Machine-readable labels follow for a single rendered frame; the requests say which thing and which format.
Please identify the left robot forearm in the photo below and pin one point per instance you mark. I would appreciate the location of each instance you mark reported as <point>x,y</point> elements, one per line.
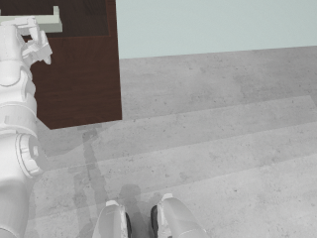
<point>18,106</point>

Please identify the left robot shin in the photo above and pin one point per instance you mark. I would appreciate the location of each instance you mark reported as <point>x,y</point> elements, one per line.
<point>124,234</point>

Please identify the robot left upper arm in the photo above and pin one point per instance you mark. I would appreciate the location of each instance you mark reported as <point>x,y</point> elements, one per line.
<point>22,160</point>

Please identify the handle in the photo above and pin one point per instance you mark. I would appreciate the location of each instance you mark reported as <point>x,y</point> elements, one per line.
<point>47,23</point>

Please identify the drawer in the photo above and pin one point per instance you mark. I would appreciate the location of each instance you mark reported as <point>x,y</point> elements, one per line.
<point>79,18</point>

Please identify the robot shin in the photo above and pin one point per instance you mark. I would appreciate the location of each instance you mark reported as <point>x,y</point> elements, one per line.
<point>124,234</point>
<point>164,232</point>

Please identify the right robot shin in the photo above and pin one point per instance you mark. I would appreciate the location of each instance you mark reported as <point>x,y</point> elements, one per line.
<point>164,232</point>

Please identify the cabinet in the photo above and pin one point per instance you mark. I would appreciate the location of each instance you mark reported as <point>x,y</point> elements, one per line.
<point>82,84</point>

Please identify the left robot hand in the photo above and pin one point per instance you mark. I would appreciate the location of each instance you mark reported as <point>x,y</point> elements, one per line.
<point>13,46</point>

